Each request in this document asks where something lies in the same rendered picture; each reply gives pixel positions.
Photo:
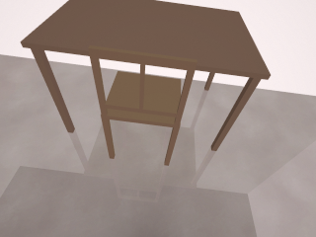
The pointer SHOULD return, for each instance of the chair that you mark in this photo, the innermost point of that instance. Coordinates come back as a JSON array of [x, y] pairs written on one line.
[[142, 98]]

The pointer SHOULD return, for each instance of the table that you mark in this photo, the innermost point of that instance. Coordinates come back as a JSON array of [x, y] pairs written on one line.
[[218, 39]]

